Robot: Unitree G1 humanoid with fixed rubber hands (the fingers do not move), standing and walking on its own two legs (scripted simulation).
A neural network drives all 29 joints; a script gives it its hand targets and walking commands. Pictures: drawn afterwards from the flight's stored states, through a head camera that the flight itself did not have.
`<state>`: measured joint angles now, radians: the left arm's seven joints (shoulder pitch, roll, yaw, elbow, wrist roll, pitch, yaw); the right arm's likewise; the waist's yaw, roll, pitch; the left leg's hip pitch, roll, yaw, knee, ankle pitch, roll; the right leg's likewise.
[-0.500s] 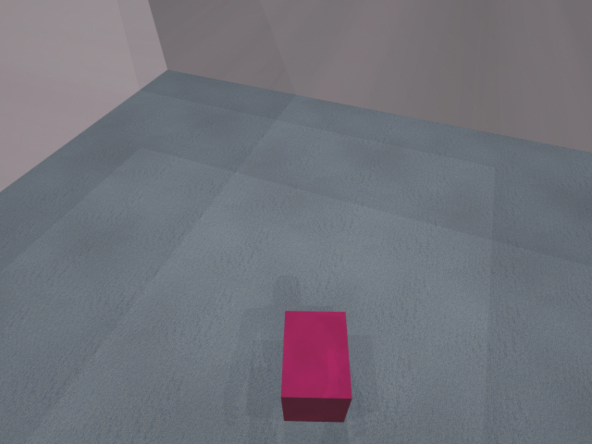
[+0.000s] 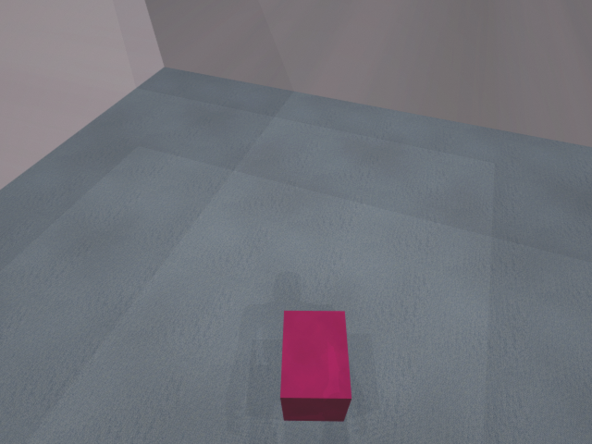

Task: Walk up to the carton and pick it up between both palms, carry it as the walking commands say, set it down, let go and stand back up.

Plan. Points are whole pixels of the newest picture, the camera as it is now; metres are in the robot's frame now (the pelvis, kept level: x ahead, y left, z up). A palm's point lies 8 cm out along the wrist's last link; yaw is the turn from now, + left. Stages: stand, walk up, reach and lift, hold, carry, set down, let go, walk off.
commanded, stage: stand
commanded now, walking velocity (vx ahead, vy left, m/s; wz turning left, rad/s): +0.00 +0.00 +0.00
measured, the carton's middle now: (314, 366) +0.45 -0.01 -0.66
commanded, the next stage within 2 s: reach and lift in 0.04 s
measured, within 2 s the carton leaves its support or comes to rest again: neither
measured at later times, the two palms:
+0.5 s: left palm out of the picture +0.12 +0.20 -0.17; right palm out of the picture +0.11 -0.20 -0.16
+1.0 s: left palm (203, 398) +0.23 +0.19 -0.19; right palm (436, 411) +0.22 -0.20 -0.19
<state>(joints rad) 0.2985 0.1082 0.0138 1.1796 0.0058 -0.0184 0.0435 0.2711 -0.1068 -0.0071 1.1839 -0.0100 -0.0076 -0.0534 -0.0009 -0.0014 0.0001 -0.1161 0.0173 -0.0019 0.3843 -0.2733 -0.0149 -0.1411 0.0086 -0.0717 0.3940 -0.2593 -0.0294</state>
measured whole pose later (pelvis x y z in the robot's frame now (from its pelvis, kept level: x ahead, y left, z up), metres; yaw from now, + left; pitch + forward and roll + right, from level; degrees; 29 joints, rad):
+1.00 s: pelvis -0.13 +0.01 -0.09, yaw -1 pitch +16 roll +1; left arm -0.62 0.14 0.15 0.59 -0.03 0.62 0.08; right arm -0.65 -0.22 -0.17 0.70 0.01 0.59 0.03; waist 0.00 -0.01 0.18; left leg -0.99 0.01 0.03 1.08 -0.37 0.01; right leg -1.02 -0.01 -0.01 1.07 -0.33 -0.02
